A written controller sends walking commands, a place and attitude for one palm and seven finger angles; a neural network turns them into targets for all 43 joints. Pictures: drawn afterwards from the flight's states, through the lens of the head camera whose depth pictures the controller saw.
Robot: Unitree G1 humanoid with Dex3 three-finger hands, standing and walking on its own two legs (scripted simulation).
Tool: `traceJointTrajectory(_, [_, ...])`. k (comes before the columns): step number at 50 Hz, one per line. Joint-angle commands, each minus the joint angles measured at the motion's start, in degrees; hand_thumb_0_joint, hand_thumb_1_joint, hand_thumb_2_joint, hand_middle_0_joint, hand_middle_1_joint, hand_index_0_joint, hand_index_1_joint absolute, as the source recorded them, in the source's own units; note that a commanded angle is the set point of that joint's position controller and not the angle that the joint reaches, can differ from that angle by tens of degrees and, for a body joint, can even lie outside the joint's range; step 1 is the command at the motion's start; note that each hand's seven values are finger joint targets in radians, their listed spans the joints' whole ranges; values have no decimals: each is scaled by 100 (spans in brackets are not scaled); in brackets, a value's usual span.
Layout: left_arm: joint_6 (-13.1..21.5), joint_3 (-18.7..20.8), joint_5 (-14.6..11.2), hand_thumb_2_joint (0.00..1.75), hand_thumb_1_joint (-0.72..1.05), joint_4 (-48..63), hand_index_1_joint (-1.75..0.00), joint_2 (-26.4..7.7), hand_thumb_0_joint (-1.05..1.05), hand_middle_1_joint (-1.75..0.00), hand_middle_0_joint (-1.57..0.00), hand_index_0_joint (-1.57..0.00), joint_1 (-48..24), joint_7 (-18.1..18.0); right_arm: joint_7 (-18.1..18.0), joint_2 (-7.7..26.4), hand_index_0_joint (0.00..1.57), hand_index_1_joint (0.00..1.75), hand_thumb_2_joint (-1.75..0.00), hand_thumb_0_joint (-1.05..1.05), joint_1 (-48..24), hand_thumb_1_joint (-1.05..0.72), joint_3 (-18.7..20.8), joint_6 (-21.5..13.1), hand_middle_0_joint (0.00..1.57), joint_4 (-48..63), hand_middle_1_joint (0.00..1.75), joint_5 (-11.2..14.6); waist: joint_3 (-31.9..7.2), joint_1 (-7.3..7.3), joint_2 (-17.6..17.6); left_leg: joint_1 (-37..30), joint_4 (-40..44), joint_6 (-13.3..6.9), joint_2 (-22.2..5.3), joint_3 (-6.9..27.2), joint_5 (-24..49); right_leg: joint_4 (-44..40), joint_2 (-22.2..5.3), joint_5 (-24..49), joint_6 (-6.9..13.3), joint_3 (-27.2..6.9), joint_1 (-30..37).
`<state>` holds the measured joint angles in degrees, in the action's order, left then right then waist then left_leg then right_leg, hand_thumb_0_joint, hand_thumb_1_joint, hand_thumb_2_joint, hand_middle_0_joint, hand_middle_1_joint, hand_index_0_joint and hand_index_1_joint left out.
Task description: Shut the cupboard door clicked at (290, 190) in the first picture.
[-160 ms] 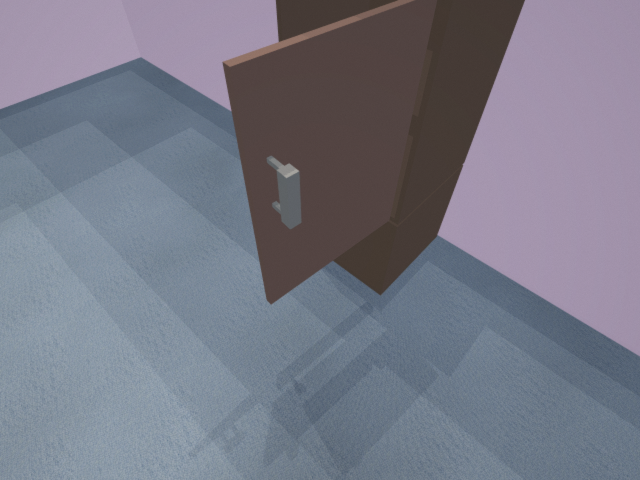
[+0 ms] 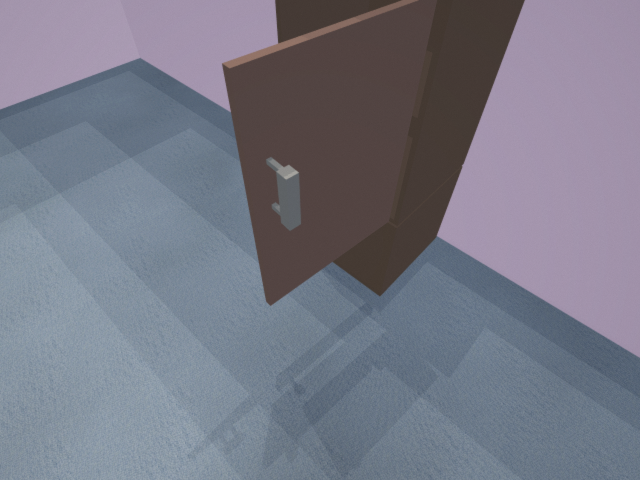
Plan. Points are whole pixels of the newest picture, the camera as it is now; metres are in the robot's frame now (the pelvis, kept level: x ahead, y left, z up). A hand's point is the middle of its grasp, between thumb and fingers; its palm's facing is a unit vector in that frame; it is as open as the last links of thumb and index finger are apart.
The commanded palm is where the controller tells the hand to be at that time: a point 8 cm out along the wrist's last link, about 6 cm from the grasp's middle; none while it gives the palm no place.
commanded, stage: stand and wait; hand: left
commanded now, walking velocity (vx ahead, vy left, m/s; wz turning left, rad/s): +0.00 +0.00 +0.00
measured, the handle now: (281, 193) +0.55 +0.10 +0.01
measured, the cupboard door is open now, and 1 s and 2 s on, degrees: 84 84 84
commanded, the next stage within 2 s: look at it before walking up in 0.12 s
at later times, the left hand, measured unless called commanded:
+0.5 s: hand out of the picture +0.05 +0.22 -0.17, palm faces +0.00 -0.96 -0.29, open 7.4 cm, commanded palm none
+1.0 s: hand out of the picture +0.05 +0.21 -0.18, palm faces -0.04 -0.96 -0.27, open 7.4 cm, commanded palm none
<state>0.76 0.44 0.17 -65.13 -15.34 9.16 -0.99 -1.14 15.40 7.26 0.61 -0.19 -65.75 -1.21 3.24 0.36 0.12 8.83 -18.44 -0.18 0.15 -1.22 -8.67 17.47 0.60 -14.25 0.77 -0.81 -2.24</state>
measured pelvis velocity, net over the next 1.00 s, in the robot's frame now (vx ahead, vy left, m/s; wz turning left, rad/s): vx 0.00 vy -0.01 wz -0.08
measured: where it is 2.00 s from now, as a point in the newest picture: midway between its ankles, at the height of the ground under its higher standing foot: outside the picture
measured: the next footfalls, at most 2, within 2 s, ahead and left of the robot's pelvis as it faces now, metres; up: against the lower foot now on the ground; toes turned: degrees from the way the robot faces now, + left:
left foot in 1.64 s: +0.08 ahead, +0.11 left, +0.00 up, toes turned -29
right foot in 1.94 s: -0.06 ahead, -0.15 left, +0.00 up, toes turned -41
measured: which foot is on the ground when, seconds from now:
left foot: down 0.00-1.00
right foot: down 0.00-1.00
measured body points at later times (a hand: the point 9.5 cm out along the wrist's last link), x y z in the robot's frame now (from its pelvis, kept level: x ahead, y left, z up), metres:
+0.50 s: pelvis +0.00 +0.00 +0.00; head +0.02 +0.00 +0.45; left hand +0.05 +0.27 -0.15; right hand +0.06 -0.27 -0.15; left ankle +0.01 +0.12 -0.75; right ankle -0.05 -0.11 -0.75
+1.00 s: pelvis +0.00 -0.01 -0.01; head +0.03 -0.01 +0.44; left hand +0.05 +0.26 -0.16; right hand +0.05 -0.27 -0.16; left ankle +0.01 +0.12 -0.75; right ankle -0.05 -0.11 -0.75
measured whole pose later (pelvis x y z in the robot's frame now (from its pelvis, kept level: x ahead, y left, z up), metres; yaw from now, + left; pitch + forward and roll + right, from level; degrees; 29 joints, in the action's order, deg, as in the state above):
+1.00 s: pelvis +0.00 -0.01 -0.01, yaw -5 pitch -1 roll +0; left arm -2.0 2.1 0.4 -62.0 -13.8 11.5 -0.9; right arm -2.2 13.5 7.6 2.0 1.1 -61.9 -1.3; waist 3.9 -0.6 0.0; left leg 11.6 -25.2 0.6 -2.3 -5.1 -12.9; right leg 25.4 2.6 -17.3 1.4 -4.8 -7.2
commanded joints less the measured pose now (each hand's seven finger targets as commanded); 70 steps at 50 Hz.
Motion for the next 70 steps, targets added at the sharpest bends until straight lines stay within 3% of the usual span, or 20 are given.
traceJointTrajectory(1, [121, 176, 18, 90, 90, 219, -30, -967, 0, -30, -20, -20, 72, -51, -53, 953, 20, 30, -90, 0, -44, -90, 154, -89, 20, 275, 30, 31, -377, 10, 5, -584, 91, -110, -695, 546, 1156, -274, -715, 1377, 135, -425, -418])
traceJointTrajectory(39, [138, 186, 15, 90, 90, 226, -30, -994, 0, -30, -20, -20, 113, -70, -65, 949, 20, 30, -90, 0, -1, -90, 168, -88, 20, 268, 30, 34, -342, 8, 27, -634, 64, -90, -696, 503, 1249, -289, -721, 1673, 147, -447, -370])
traceJointTrajectory(40, [123, 195, 14, 90, 90, 245, -30, -991, 0, -30, -20, -20, 104, -66, -76, 965, 20, 30, -90, 0, 16, -90, 179, -86, 20, 281, 30, 29, -372, 21, -1, -690, 12, -84, -720, 468, 1282, -239, -702, 1752, 164, -505, -421])
traceJointTrajectory(43, [-32, 188, 15, 90, 90, 279, -30, -606, 0, -30, -20, -20, 311, -85, -112, 510, 20, 30, -90, 0, 316, -90, 153, 22, 20, 281, 30, 22, -299, 43, 59, -650, -323, -2, -774, 202, 1145, 76, -668, 1976, 127, -618, -707])
traceJointTrajectory(45, [-111, 267, 32, 90, 90, 407, -30, -671, 0, -30, -20, -20, 338, -62, -136, 595, 20, 30, -90, 0, 375, -90, 234, 73, 20, 385, 30, 24, -256, 43, 18, -541, -511, -10, -828, 102, 949, 340, -616, 1994, 159, -741, -884])
traceJointTrajectory(48, [-205, 372, 63, 90, 90, 673, -30, -699, 0, -30, -20, -20, 323, -19, -169, 699, 20, 30, -90, 0, 368, -90, 355, 134, 20, 640, 30, 16, -250, 60, -73, -480, -669, -86, -999, 79, 696, 770, -472, 1871, 178, -856, -1258])
traceJointTrajectory(51, [-278, 420, 86, 90, 90, 912, -30, -586, 0, -30, -20, -20, 312, 47, -186, 811, 20, 30, -90, 0, 351, -90, 448, 150, 20, 845, 30, -10, -185, 33, -416, -337, -426, -334, -1422, 411, 163, 1514, -164, 1066, 127, -738, -1755])
traceJointTrajectory(52, [-292, 436, 86, 90, 90, 954, -30, -501, 0, -30, -20, -20, 369, 67, -185, 874, 20, 30, -90, 0, 321, -90, 483, 145, 20, 912, 30, -12, -269, -21, -734, -265, -280, -507, -1711, 598, 92, 2038, -50, 548, 105, -602, -1812])
traceJointTrajectory(53, [-329, 445, 86, 90, 90, 1018, -30, -436, 0, -30, -20, -20, 406, 96, -178, 906, 20, 30, -90, 0, 322, -90, 506, 117, 20, 960, 30, -28, -309, -34, -1104, -175, -7, -758, -2084, 841, 191, 2755, 63, -735, 49, -321, -1920])
traceJointTrajectory(54, [-361, 469, 92, 90, 90, 1105, -30, -352, 0, -30, -20, -20, 361, 122, -171, 907, 20, 30, -90, 0, 296, -90, 515, 94, 20, 1011, 30, -47, -315, -47, -1312, -51, 125, -954, -2368, 883, 344, 3265, -43, -1552, 9, -95, -1971])
traceJointTrajectory(55, [-366, 487, 93, 90, 90, 1168, -30, -315, 0, -30, -20, -20, 363, 146, -170, 869, 20, 30, -90, 0, 203, -90, 505, 80, 20, 1077, 30, -61, -303, -91, -1165, 189, 23, -967, -2426, 752, 508, 3281, -215, -1723, 35, -151, -1796])
traceJointTrajectory(57, [-334, 529, 112, 90, 90, 1089, -30, -248, 0, -30, -20, -20, 893, 183, -163, 859, 20, 30, -90, 0, -148, -90, 504, 93, 20, 1199, 30, -59, -381, -434, -601, 641, -782, -602, -2041, 89, 549, 2256, -223, -916, 20, 48, -1036])
traceJointTrajectory(58, [-294, 596, 143, 90, 90, 995, -30, -457, 0, -30, -20, -20, 1236, 166, -161, 771, 20, 30, -90, 0, -349, -90, 513, 140, 20, 1311, 30, -9, -246, -621, 180, 1232, -1771, -235, -1468, -280, -157, 1061, -386, 359, 81, -422, -654])
traceJointTrajectory(59, [-222, 706, 234, 90, 90, 1039, -30, -1087, 0, -30, -20, -20, 1251, 68, -130, 272, 20, 30, -90, 0, -282, -90, 462, 179, 20, 1484, 30, 52, -97, -526, 2155, 2252, -3310, 298, -298, -923, -2170, -85, -1762, 1441, 483, -2657, -490])
traceJointTrajectory(60, [-230, 698, 128, 90, 90, 1107, -30, -1225, 0, -30, -20, -20, 1264, 30, -93, 412, 20, 30, -90, 0, -376, -90, 465, 236, 20, 1531, 30, 58, -41, -629, 1646, 2237, -4319, 271, -191, -97, -2705, -295, -2097, 1480, 1023, -3041, -955])
traceJointTrajectory(61, [-227, 699, 144, 90, 90, 1172, -30, -1017, 0, -30, -20, -20, 962, -20, -98, 332, 20, 30, -90, 0, -524, -90, 490, 241, 20, 1506, 30, 53, 143, -415, 1155, 2484, -4791, 232, -234, 301, -2285, -66, -1742, 1705, 1100, -2984, -983])
traceJointTrajectory(63, [-162, 643, 115, 90, 90, 1281, -30, -724, 0, -30, -20, -20, 687, -84, -107, 268, 20, 30, -90, 0, -324, -90, 456, 211, 20, 1459, 30, 47, -224, -211, 849, 2574, -4944, 307, -362, 449, -1746, 363, -1475, 2651, 1067, -2480, -500])
traceJointTrajectory(65, [-123, 629, 96, 90, 90, 1293, -30, -655, 0, -30, -20, -20, 788, -100, -108, 161, 20, 30, -90, 0, -310, -90, 429, 214, 20, 1457, 30, 59, -528, -212, 561, 2420, -4715, 378, -309, 389, -1552, 525, -1289, 3215, 1008, -2210, -190])
traceJointTrajectory(67, [-123, 645, 112, 90, 90, 1277, -30, -663, 0, -30, -20, -20, 909, -119, -118, 113, 20, 30, -90, 0, -371, -90, 418, 210, 20, 1514, 30, 79, -665, -261, 606, 2338, -4317, 411, -256, 328, -1607, 613, -1220, 3597, 975, -2214, 117])
traceJointTrajectory(70, [-153, 674, 115, 90, 90, 1275, -30, -717, 0, -30, -20, -20, 1030, -90, -133, 86, 20, 30, -90, 0, -513, -90, 402, 213, 20, 1602, 30, 95, -603, -325, 676, 2256, -3949, 420, -143, 317, -1560, 557, -1109, 3529, 997, -2333, 98])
